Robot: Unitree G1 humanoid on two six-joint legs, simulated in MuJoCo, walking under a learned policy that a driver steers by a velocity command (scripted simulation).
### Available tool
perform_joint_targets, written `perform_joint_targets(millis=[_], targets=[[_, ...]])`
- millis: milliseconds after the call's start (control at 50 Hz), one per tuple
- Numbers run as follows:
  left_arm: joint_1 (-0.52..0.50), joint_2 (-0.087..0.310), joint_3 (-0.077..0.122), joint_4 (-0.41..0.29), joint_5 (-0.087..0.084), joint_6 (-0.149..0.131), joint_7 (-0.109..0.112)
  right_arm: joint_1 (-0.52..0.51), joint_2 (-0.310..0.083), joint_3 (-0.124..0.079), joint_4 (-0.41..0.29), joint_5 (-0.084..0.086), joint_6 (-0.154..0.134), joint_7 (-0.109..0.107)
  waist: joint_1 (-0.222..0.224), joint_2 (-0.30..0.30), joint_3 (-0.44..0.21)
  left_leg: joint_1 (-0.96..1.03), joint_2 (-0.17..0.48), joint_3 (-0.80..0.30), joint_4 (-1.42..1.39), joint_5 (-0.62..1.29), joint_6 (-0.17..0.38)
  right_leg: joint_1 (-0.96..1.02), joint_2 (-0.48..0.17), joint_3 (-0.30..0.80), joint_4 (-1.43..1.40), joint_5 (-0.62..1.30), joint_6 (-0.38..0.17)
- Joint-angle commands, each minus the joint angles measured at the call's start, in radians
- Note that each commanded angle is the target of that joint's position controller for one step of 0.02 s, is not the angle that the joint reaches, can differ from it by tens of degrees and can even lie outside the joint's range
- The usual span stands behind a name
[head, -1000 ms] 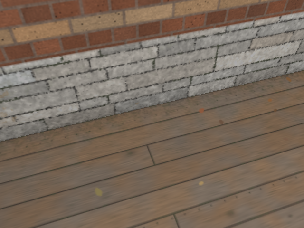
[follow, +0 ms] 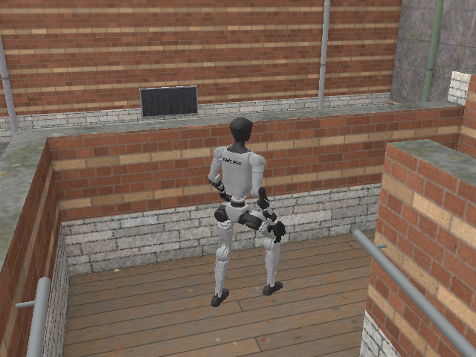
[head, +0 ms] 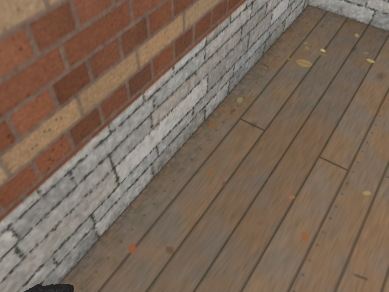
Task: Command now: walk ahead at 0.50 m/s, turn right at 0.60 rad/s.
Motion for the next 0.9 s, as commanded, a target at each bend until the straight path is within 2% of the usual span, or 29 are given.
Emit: perform_joint_targets(millis=[20,60,100,120,140,160,180,200,220,240,260,280,320,380,440,520,580,600,620,640,660,680,700,720,740,760,800,860,900], targets=[[-0.116,0.021,-0.004,-0.099,-0.006,-0.017,-0.024,-0.025,-0.174,-0.033,-0.059,0.014,-0.004,-0.002,0.002,0.133,0.023,-0.013,0.245,-0.063,-0.093,0.255,0.141,0.065,0.026,-0.059,-0.111,0.029,-0.020],[-0.136,0.037,0.001,-0.117,-0.005,-0.018,-0.037,-0.014,-0.193,-0.038,-0.051,0.023,0.010,-0.003,0.013,0.144,0.037,0.053,0.273,-0.045,-0.053,0.345,0.125,0.072,0.041,-0.078,-0.158,-0.064,-0.051],[-0.073,0.075,0.020,-0.113,0.005,-0.018,-0.044,-0.018,-0.222,-0.044,-0.052,0.025,0.025,-0.011,0.069,0.173,-0.013,0.085,0.276,0.000,0.104,0.706,0.105,0.199,0.110,-0.136,-0.188,-0.191,-0.092],[0.056,0.107,0.041,-0.078,0.006,-0.019,-0.045,-0.026,-0.227,-0.044,-0.056,0.028,0.035,-0.018,0.146,0.166,-0.080,0.061,0.252,0.038,0.285,0.859,0.087,0.371,0.165,-0.168,-0.253,-0.163,-0.123],[0.242,0.170,0.075,-0.020,0.003,-0.017,-0.033,-0.010,-0.202,-0.031,-0.064,0.021,0.033,-0.027,0.230,0.117,-0.166,-0.098,0.216,0.060,0.528,0.795,0.049,0.673,0.186,-0.134,-0.287,-0.082,-0.159],[0.313,0.287,0.102,0.004,-0.004,-0.006,-0.008,0.029,-0.096,0.005,-0.110,-0.023,0.016,-0.021,0.196,-0.149,-0.215,-0.493,0.112,0.063,0.895,0.031,-0.011,0.977,-0.060,0.277,-0.291,-0.014,-0.254],[0.296,0.329,0.096,-0.049,0.002,-0.021,-0.005,0.015,-0.073,0.027,-0.162,-0.009,-0.030,-0.008,0.175,-0.224,-0.407,-0.748,-0.034,-0.159,1.147,-0.346,-0.035,1.143,-0.236,0.786,-0.468,-0.142,-0.440],[0.289,0.260,0.079,-0.059,0.014,-0.033,-0.002,-0.101,-0.168,0.001,-0.181,0.030,-0.061,-0.001,0.223,-0.096,-0.338,-0.861,0.019,-0.249,1.196,-0.260,-0.022,1.112,-0.215,0.698,-0.503,-0.107,-0.389],[0.248,0.211,0.066,-0.055,0.010,-0.040,0.001,-0.129,-0.168,0.006,-0.188,0.032,-0.071,0.000,0.197,-0.052,-0.237,-0.864,0.054,-0.240,1.124,-0.172,-0.007,0.982,-0.176,0.548,-0.493,-0.042,-0.347],[0.173,0.178,0.054,-0.068,0.009,-0.039,0.000,-0.114,-0.161,0.007,-0.167,0.010,-0.064,-0.011,0.143,0.044,-0.172,-0.784,0.093,-0.241,1.042,-0.109,-0.015,0.822,-0.133,0.443,-0.491,0.044,-0.310],[0.120,0.152,0.042,-0.075,0.009,-0.036,0.000,-0.093,-0.170,-0.001,-0.161,-0.005,-0.048,-0.017,0.095,0.030,-0.127,-0.690,0.117,-0.242,0.968,-0.079,-0.027,0.684,-0.100,0.363,-0.510,0.128,-0.299],[0.095,0.139,0.035,-0.079,0.014,-0.034,0.002,-0.079,-0.170,-0.004,-0.167,-0.007,-0.031,-0.015,0.064,-0.005,-0.104,-0.622,0.124,-0.242,0.935,-0.067,-0.032,0.593,-0.077,0.333,-0.544,0.139,-0.297],[0.080,0.143,0.035,-0.068,0.012,-0.038,0.009,-0.081,-0.146,0.000,-0.176,-0.009,-0.008,-0.013,0.045,-0.017,-0.078,-0.566,0.110,-0.219,0.851,-0.039,-0.052,0.495,-0.045,0.280,-0.575,0.189,-0.301],[0.105,0.166,0.043,-0.045,0.010,-0.035,0.025,-0.170,-0.115,0.012,-0.208,-0.013,-0.003,-0.011,0.066,-0.009,-0.044,-0.541,0.074,-0.200,0.632,0.103,-0.071,0.442,0.011,0.211,-0.568,0.204,-0.270],[0.151,0.182,0.049,-0.019,0.002,-0.027,0.027,-0.289,-0.088,0.031,-0.231,0.001,-0.010,0.001,0.123,-0.028,-0.030,-0.469,0.025,-0.197,0.380,0.247,-0.065,0.448,0.034,0.218,-0.553,0.064,-0.234],[0.198,0.181,0.047,0.003,0.000,-0.020,0.021,-0.343,-0.145,0.017,-0.239,0.011,-0.031,0.020,0.154,-0.041,-0.029,-0.434,0.002,-0.231,0.251,0.256,-0.033,0.554,-0.006,0.344,-0.473,-0.045,-0.220],[0.205,0.153,0.037,0.015,0.006,-0.013,0.017,-0.257,-0.185,-0.007,-0.213,0.002,-0.044,0.019,0.110,-0.081,-0.044,-0.298,-0.017,-0.202,0.189,0.134,0.016,0.581,0.020,0.393,-0.359,-0.028,-0.200],[0.189,0.125,0.026,0.010,0.007,-0.017,0.017,-0.178,-0.212,-0.019,-0.207,-0.019,-0.051,0.010,0.063,-0.072,-0.098,-0.143,0.033,-0.240,0.188,0.183,0.059,0.542,0.073,0.353,-0.222,0.062,-0.161],[0.179,0.088,0.012,-0.014,0.011,-0.021,0.022,-0.055,-0.270,-0.032,-0.205,-0.046,-0.055,0.002,0.012,0.018,-0.217,0.101,0.196,-0.398,0.207,0.280,0.141,0.396,0.151,0.240,0.047,0.000,-0.093],[0.282,0.054,-0.003,-0.032,0.004,-0.033,0.026,0.045,-0.339,-0.057,-0.143,-0.049,-0.038,0.011,0.048,0.329,-0.320,0.328,0.399,-0.811,0.136,0.374,0.315,0.125,0.270,0.139,0.350,-0.523,-0.010],[0.295,0.117,0.004,-0.013,0.000,-0.036,0.030,0.035,-0.256,-0.039,-0.148,-0.012,-0.030,0.015,0.050,0.280,-0.283,0.326,0.436,-0.868,0.105,0.369,0.322,0.026,0.217,0.184,0.448,-0.638,0.014],[0.216,0.164,0.016,-0.007,0.001,-0.026,0.033,-0.007,-0.191,-0.025,-0.158,-0.006,-0.022,0.013,0.025,0.182,-0.190,0.249,0.392,-0.705,0.129,0.461,0.283,0.004,0.184,0.175,0.489,-0.582,0.035],[0.167,0.168,0.017,-0.013,0.013,-0.015,0.039,-0.059,-0.165,-0.015,-0.168,-0.013,-0.014,0.013,0.037,0.111,-0.152,0.169,0.346,-0.583,0.138,0.568,0.252,0.027,0.154,0.137,0.468,-0.535,0.043],[0.110,0.161,0.020,-0.035,0.031,-0.001,0.039,-0.098,-0.140,-0.004,-0.167,-0.006,-0.010,0.007,0.045,0.100,-0.096,0.081,0.321,-0.514,0.126,0.685,0.250,0.041,0.140,0.132,0.414,-0.497,0.048],[0.102,0.137,0.017,-0.042,0.031,0.013,0.036,-0.121,-0.133,0.003,-0.161,-0.008,-0.008,0.002,0.070,0.107,-0.080,0.008,0.294,-0.449,0.109,0.720,0.236,0.093,0.119,0.123,0.347,-0.476,0.046],[0.114,0.098,0.005,-0.051,0.032,0.024,0.035,-0.128,-0.158,-0.001,-0.149,-0.010,-0.005,0.000,0.094,0.124,-0.065,-0.059,0.276,-0.401,0.076,0.703,0.232,0.148,0.112,0.101,0.255,-0.451,0.048],[0.125,0.038,-0.015,-0.050,0.031,0.037,0.033,-0.172,-0.166,0.001,-0.141,-0.012,0.007,-0.009,0.118,0.166,-0.085,-0.136,0.245,-0.314,0.049,0.777,0.228,0.267,0.122,0.047,0.078,-0.367,0.058],[0.115,0.038,-0.016,-0.032,0.035,0.051,0.026,-0.188,-0.184,0.003,-0.128,0.002,0.025,-0.015,0.124,0.215,-0.138,-0.171,0.209,-0.230,0.042,0.704,0.187,0.451,0.139,-0.007,-0.139,-0.163,0.055],[0.107,0.048,-0.010,-0.028,0.040,0.044,0.027,-0.174,-0.194,0.002,-0.111,0.011,0.023,-0.002,0.128,0.217,-0.132,-0.183,0.208,-0.227,0.057,0.538,0.166,0.529,0.142,-0.018,-0.261,-0.075,0.034]])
